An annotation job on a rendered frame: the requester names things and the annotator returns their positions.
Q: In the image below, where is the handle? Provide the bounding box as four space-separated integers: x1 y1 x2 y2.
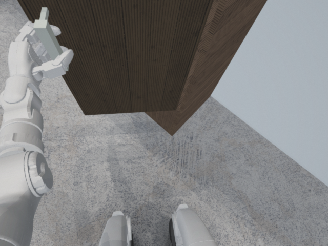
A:
33 7 69 71

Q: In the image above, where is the robot left forearm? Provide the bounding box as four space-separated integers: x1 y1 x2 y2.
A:
0 76 44 158

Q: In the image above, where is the right robot thigh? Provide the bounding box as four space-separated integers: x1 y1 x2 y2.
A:
172 208 218 246

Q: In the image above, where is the left robot upper arm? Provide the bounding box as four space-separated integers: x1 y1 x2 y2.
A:
0 151 53 246

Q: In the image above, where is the robot right shin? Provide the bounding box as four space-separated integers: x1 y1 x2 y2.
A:
175 204 188 246

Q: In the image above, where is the cupboard door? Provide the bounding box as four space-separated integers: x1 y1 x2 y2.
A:
18 0 214 115

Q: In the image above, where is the robot left hand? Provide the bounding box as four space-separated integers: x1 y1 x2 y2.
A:
8 21 74 86

